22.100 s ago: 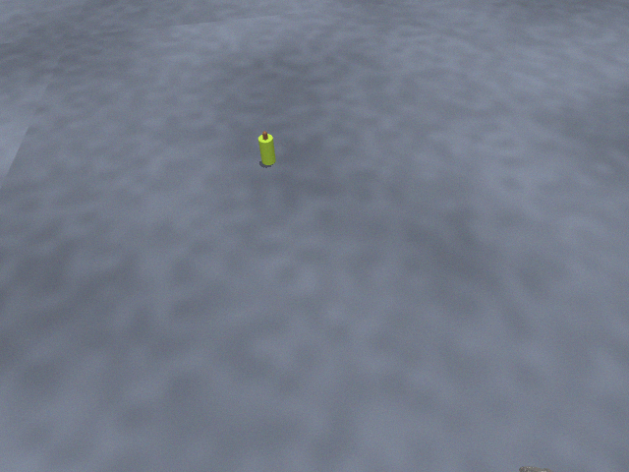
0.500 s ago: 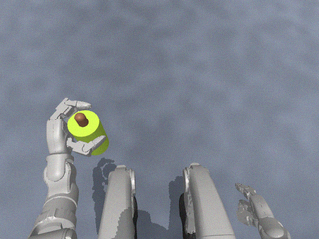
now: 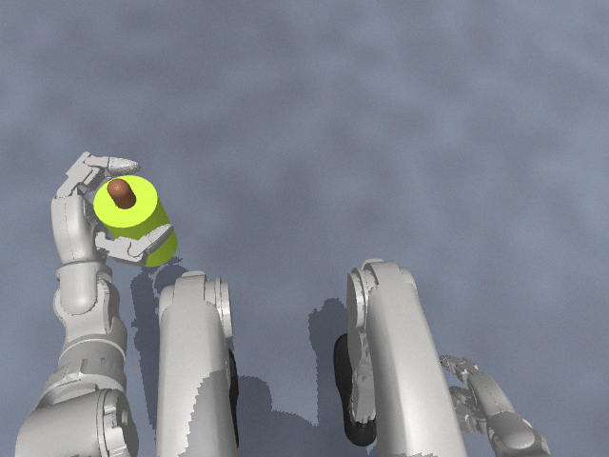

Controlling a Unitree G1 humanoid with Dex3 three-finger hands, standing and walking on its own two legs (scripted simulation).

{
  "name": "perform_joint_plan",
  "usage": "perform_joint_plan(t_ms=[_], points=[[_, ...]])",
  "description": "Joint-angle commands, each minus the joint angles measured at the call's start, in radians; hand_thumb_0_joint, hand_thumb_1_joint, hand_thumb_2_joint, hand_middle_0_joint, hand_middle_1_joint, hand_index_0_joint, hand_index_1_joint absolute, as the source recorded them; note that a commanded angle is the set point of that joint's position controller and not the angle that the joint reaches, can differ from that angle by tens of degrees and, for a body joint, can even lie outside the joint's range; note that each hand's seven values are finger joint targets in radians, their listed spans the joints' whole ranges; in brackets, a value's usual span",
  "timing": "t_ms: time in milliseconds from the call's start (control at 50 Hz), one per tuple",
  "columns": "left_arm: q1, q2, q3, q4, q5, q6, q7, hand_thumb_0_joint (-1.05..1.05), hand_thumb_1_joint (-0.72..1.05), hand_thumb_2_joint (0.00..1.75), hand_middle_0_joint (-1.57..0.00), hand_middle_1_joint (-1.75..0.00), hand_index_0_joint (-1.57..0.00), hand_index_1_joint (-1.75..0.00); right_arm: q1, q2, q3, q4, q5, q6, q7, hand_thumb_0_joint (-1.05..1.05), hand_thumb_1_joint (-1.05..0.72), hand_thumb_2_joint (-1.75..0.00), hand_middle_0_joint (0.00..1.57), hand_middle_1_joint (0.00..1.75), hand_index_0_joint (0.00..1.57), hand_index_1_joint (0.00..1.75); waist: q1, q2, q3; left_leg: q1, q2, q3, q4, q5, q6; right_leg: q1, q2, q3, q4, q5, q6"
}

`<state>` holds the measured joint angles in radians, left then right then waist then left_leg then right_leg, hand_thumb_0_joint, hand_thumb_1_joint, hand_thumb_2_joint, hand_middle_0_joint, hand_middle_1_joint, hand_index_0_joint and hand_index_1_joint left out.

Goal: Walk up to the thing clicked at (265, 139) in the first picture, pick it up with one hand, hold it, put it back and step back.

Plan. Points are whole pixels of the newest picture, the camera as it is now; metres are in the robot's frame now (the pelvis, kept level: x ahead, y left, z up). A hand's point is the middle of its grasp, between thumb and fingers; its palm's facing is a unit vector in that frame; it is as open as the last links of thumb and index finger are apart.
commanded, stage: crouch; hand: left
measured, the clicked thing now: (137, 219) +0.40 +0.21 -0.07
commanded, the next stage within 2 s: lower in 0.50 s
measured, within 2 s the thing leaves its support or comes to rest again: neither
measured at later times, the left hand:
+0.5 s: hand (144, 228) +0.41 +0.22 -0.13, palm faces +0.15 -0.99 -0.04, open 10.4 cm
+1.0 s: hand (156, 242) +0.40 +0.22 -0.20, palm faces +0.17 -0.98 -0.02, open 10.4 cm
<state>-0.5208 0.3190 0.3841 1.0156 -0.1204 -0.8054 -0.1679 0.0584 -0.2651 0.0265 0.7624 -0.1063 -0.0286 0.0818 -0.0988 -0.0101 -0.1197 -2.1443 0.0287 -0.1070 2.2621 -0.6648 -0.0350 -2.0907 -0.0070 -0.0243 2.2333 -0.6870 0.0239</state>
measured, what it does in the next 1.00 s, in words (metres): lowers itself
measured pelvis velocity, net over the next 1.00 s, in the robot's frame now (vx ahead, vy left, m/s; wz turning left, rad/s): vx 0.00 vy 0.01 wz -0.11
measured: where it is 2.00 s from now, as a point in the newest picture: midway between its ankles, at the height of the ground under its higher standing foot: (290, 414)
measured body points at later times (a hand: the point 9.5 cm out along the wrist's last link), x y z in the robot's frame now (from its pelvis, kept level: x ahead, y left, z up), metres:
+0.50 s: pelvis +0.00 +0.00 -0.05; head +0.22 +0.06 +0.34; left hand +0.39 +0.27 -0.13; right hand +0.15 -0.27 -0.17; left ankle +0.09 +0.14 -0.34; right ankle +0.10 -0.13 -0.34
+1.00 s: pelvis +0.00 +0.01 -0.08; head +0.23 +0.10 +0.29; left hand +0.39 +0.27 -0.20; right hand +0.14 -0.27 -0.17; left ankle +0.09 +0.14 -0.34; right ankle +0.10 -0.13 -0.34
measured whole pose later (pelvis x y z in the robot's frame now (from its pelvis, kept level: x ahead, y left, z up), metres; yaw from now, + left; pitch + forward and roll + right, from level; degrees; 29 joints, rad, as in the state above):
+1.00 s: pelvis +0.00 +0.01 -0.08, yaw -6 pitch +22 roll -10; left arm -0.48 0.48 0.45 1.10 -0.12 -0.95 -0.10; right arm -0.09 -0.31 0.22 0.72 -0.23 0.00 0.15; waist -0.16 -0.14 0.13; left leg -2.26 0.01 -0.26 2.57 -0.70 -0.06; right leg -2.17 0.03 -0.12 2.45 -0.68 0.05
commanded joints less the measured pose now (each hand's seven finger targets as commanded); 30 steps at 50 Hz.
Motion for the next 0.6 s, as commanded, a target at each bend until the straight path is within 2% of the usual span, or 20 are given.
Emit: perform_joint_plan(t_ms=[0,20,60,80,100,120,140,160,180,200,220,280,320,380,400,420,460,540,560,580], points=[[-0.286,0.223,0.077,-0.231,-0.040,-0.114,-0.005,0.00,0.18,1.28,-1.30,-1.44,-1.31,-1.44,0.068,-0.211,-0.060,-0.078,0.003,-0.022,-0.009,0.00,-0.90,-0.91,0.20,0.30,0.20,0.30,0.011,0.069,-0.600,0.349,-0.037,0.083,-0.217,0.020,0.051,0.310,0.037,-0.069,-0.226,0.085,-0.056],[-0.260,0.207,0.065,-0.216,-0.036,-0.115,-0.012,0.00,0.20,1.30,-1.30,-1.45,-1.32,-1.45,0.062,-0.212,-0.056,-0.078,0.001,-0.019,-0.005,0.00,-0.91,-0.91,0.20,0.30,0.20,0.30,0.009,0.087,-0.597,0.367,-0.036,0.076,-0.219,0.031,0.047,0.291,0.038,-0.077,-0.209,0.098,-0.058],[-0.255,0.237,0.094,-0.228,-0.034,-0.120,-0.010,0.00,0.21,1.29,-1.29,-1.44,-1.31,-1.44,0.067,-0.222,-0.056,-0.075,-0.002,-0.015,-0.004,0.00,-0.91,-0.91,0.20,0.30,0.20,0.30,0.018,0.116,-0.617,0.388,-0.033,0.075,-0.205,0.047,0.043,0.282,0.041,-0.079,-0.188,0.113,-0.059],[-0.252,0.203,0.056,-0.222,-0.033,-0.119,-0.016,0.00,0.23,1.30,-1.27,-1.44,-1.29,-1.43,0.062,-0.223,-0.052,-0.076,-0.003,-0.015,-0.003,0.00,-0.91,-0.91,0.20,0.30,0.20,0.30,0.007,0.125,-0.596,0.376,-0.032,0.074,-0.201,0.036,0.042,0.268,0.040,-0.081,-0.182,0.106,-0.060],[-0.274,0.230,0.092,-0.270,-0.038,-0.128,-0.008,0.00,0.23,1.29,-1.28,-1.43,-1.29,-1.43,0.076,-0.226,-0.050,-0.074,-0.008,-0.013,-0.001,0.00,-0.91,-0.91,0.20,0.30,0.20,0.30,0.014,0.136,-0.646,0.399,-0.031,0.070,-0.187,0.073,0.037,0.289,0.043,-0.083,-0.168,0.140,-0.061],[-0.285,0.259,0.099,-0.302,-0.034,-0.131,-0.007,0.00,0.23,1.29,-1.26,-1.42,-1.28,-1.42,0.069,-0.229,-0.049,-0.071,-0.010,-0.012,-0.002,0.00,-0.91,-0.91,0.20,0.30,0.20,0.30,0.021,0.167,-0.657,0.404,-0.031,0.073,-0.180,0.080,0.036,0.285,0.041,-0.079,-0.158,0.147,-0.061],[-0.289,0.240,0.078,-0.308,-0.035,-0.131,-0.007,0.00,0.23,1.29,-1.25,-1.41,-1.26,-1.42,0.075,-0.231,-0.046,-0.070,-0.014,-0.011,0.000,0.00,-0.91,-0.91,0.20,0.30,0.20,0.30,0.006,0.184,-0.672,0.420,-0.030,0.069,-0.166,0.104,0.034,0.286,0.041,-0.081,-0.147,0.172,-0.061],[-0.267,0.239,0.085,-0.299,-0.036,-0.127,-0.005,0.00,0.25,1.28,-1.26,-1.42,-1.27,-1.42,0.078,-0.232,-0.042,-0.072,-0.016,-0.010,0.001,0.00,-0.91,-0.91,0.20,0.30,0.20,0.30,0.007,0.178,-0.684,0.417,-0.029,0.065,-0.155,0.129,0.033,0.298,0.042,-0.083,-0.136,0.194,-0.060],[-0.268,0.262,0.089,-0.315,-0.035,-0.130,-0.003,0.00,0.25,1.28,-1.24,-1.40,-1.25,-1.41,0.076,-0.231,-0.041,-0.059,-0.018,-0.008,-0.001,0.00,-0.91,-0.91,0.20,0.30,0.20,0.30,0.013,0.179,-0.674,0.398,-0.027,0.071,-0.140,0.122,0.034,0.301,0.044,-0.074,-0.136,0.189,-0.059],[-0.300,0.259,0.082,-0.337,-0.036,-0.135,-0.001,0.00,0.24,1.28,-1.25,-1.41,-1.26,-1.41,0.077,-0.230,-0.038,-0.059,-0.021,-0.006,0.000,0.00,-0.91,-0.91,0.20,0.30,0.20,0.30,-0.005,0.188,-0.670,0.386,-0.027,0.069,-0.127,0.124,0.035,0.304,0.045,-0.074,-0.131,0.196,-0.057],[-0.277,0.229,0.059,-0.309,-0.038,-0.132,-0.004,0.00,0.25,1.29,-1.24,-1.41,-1.25,-1.41,0.074,-0.229,-0.033,-0.055,-0.022,-0.007,0.001,0.00,-0.91,-0.91,0.20,0.30,0.20,0.30,-0.009,0.177,-0.641,0.366,-0.027,0.066,-0.126,0.115,0.036,0.293,0.045,-0.080,-0.126,0.189,-0.057],[-0.284,0.280,0.090,-0.330,-0.040,-0.141,0.001,0.00,0.22,1.28,-1.24,-1.40,-1.24,-1.41,0.062,-0.241,-0.030,-0.049,-0.029,-0.003,0.000,0.00,-0.91,-0.91,0.20,0.30,0.20,0.30,-0.005,0.198,-0.616,0.364,-0.023,0.059,-0.110,0.086,0.034,0.263,0.049,-0.087,-0.115,0.163,-0.058],[-0.265,0.246,0.055,-0.321,-0.041,-0.140,-0.007,0.00,0.24,1.28,-1.23,-1.41,-1.24,-1.41,0.053,-0.249,-0.026,-0.051,-0.034,-0.001,0.003,0.00,-0.91,-0.91,0.20,0.30,0.20,0.30,-0.025,0.194,-0.595,0.360,-0.022,0.051,-0.097,0.085,0.034,0.251,0.049,-0.098,-0.107,0.169,-0.057],[-0.243,0.264,0.080,-0.308,-0.050,-0.142,-0.001,0.00,0.22,1.29,-1.24,-1.41,-1.25,-1.42,0.045,-0.253,-0.019,-0.055,-0.039,0.000,0.008,0.00,-0.91,-0.91,0.20,0.30,0.20,0.30,-0.015,0.178,-0.594,0.327,-0.023,0.051,-0.073,0.097,0.035,0.277,0.052,-0.102,-0.095,0.182,-0.052],[-0.212,0.236,0.064,-0.257,-0.051,-0.139,-0.004,0.00,0.21,1.28,-1.24,-1.41,-1.25,-1.41,0.029,-0.257,-0.016,-0.053,-0.040,0.001,0.009,0.00,-0.92,-0.91,0.20,0.30,0.20,0.30,-0.016,0.160,-0.557,0.316,-0.023,0.047,-0.075,0.076,0.036,0.249,0.051,-0.109,-0.091,0.158,-0.052],[-0.239,0.247,0.074,-0.300,-0.056,-0.143,-0.003,0.00,0.19,1.29,-1.25,-1.42,-1.26,-1.42,0.037,-0.263,-0.013,-0.058,-0.042,0.002,0.012,0.00,-0.91,-0.91,0.20,0.30,0.20,0.30,-0.024,0.176,-0.579,0.341,-0.021,0.038,-0.072,0.102,0.032,0.255,0.053,-0.117,-0.082,0.185,-0.053],[-0.215,0.266,0.089,-0.286,-0.060,-0.146,-0.001,0.00,0.20,1.29,-1.25,-1.42,-1.27,-1.43,0.017,-0.267,-0.011,-0.072,-0.043,0.005,0.014,0.00,-0.91,-0.91,0.20,0.30,0.20,0.30,-0.015,0.159,-0.581,0.312,-0.022,0.040,-0.057,0.099,0.035,0.265,0.055,-0.119,-0.075,0.184,-0.051],[-0.194,0.244,0.059,-0.271,-0.056,-0.147,-0.005,0.00,0.21,1.31,-1.26,-1.44,-1.27,-1.44,0.015,-0.271,0.003,-0.067,-0.051,0.006,0.021,0.00,-0.92,-0.91,0.20,0.30,0.20,0.30,-0.029,0.162,-0.569,0.308,-0.022,0.035,-0.032,0.137,0.035,0.280,0.058,-0.120,-0.061,0.225,-0.049],[-0.203,0.274,0.086,-0.294,-0.054,-0.150,0.002,0.00,0.23,1.31,-1.26,-1.44,-1.27,-1.44,0.013,-0.279,0.004,-0.081,-0.053,0.006,0.021,0.00,-0.92,-0.91,0.20,0.30,0.20,0.30,-0.022,0.173,-0.576,0.311,-0.022,0.032,-0.032,0.147,0.033,0.286,0.058,-0.122,-0.057,0.233,-0.049],[-0.180,0.271,0.080,-0.280,-0.050,-0.149,0.005,0.00,0.23,1.29,-1.25,-1.42,-1.26,-1.43,0.004,-0.277,0.004,-0.075,-0.055,0.009,0.022,0.00,-0.92,-0.91,0.20,0.30,0.20,0.30,-0.013,0.175,-0.571,0.315,-0.020,0.034,-0.029,0.150,0.031,0.272,0.060,-0.122,-0.051,0.231,-0.051]])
